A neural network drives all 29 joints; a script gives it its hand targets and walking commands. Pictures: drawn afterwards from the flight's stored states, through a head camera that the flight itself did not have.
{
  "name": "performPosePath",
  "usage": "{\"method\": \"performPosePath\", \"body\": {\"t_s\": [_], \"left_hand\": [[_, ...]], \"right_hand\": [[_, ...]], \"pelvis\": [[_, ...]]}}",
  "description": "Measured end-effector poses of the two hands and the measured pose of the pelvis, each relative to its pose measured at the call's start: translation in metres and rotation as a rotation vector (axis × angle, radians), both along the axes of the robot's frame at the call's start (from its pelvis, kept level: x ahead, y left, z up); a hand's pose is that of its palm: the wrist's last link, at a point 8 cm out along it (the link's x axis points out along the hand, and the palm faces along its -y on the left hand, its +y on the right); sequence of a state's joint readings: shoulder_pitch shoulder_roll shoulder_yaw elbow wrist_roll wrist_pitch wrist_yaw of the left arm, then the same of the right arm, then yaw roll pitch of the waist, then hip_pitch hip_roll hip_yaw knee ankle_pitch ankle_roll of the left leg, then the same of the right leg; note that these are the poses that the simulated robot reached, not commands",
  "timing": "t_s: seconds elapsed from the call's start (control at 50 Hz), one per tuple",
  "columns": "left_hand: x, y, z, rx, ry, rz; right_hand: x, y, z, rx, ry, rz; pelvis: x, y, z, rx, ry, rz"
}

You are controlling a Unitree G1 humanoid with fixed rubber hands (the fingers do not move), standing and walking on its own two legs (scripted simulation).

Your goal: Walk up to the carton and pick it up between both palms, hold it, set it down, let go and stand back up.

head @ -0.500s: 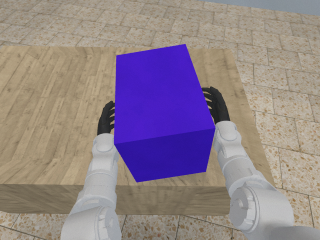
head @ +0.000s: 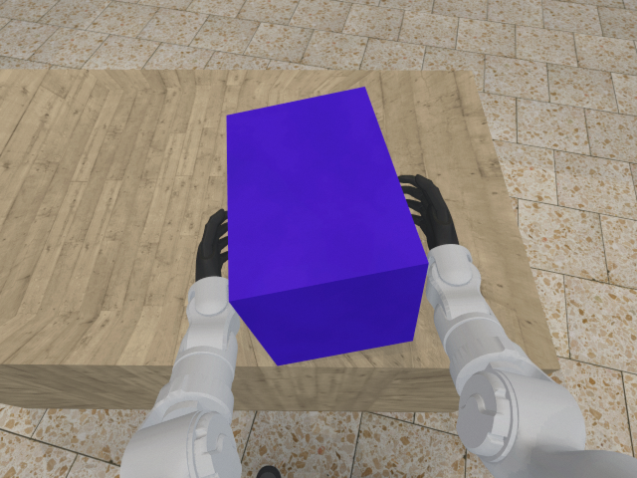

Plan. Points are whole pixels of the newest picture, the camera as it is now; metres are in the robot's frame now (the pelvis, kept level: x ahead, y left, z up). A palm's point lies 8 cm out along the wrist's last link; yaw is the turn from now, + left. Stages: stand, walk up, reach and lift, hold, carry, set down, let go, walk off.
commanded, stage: set down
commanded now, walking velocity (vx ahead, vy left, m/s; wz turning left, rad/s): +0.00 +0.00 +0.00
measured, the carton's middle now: (320, 228) +0.45 +0.01 -0.04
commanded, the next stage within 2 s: none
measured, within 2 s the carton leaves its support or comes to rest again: rests again in 1.66 s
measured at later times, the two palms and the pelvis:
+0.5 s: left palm (213, 275) +0.37 +0.16 -0.02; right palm (433, 238) +0.40 -0.14 +0.01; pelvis +0.00 +0.00 +0.00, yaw +0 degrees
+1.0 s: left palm (213, 277) +0.37 +0.16 -0.03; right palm (433, 241) +0.40 -0.14 +0.00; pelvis +0.00 +0.00 +0.00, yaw +0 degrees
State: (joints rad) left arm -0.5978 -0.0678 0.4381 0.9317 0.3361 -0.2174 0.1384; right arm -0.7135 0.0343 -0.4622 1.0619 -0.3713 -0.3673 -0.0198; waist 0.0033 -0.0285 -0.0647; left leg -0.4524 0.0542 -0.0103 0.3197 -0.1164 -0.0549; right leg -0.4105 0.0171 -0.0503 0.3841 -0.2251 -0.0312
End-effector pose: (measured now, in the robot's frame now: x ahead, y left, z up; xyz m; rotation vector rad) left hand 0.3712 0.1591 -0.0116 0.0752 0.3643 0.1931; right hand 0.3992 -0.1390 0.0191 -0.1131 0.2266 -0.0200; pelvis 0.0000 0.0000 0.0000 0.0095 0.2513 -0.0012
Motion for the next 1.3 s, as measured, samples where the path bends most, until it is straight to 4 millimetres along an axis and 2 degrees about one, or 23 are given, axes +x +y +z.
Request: {"method": "performPosePath", "body": {"t_s": [0.26, 1.3], "left_hand": [[0.001, 0.001, -0.01, -0.003, -0.012, 0.011], [-0.004, 0.001, -0.018, -0.013, -0.047, 0.02]], "right_hand": [[0.003, 0.001, -0.01, -0.003, -0.011, 0.009], [-0.001, 0.0, -0.02, 0.016, -0.026, 0.007]], "pelvis": [[0.003, 0.0, -0.001, 0.0, 0.037, 0.0], [0.001, 0.001, -0.002, -0.001, 0.065, -0.001]]}}
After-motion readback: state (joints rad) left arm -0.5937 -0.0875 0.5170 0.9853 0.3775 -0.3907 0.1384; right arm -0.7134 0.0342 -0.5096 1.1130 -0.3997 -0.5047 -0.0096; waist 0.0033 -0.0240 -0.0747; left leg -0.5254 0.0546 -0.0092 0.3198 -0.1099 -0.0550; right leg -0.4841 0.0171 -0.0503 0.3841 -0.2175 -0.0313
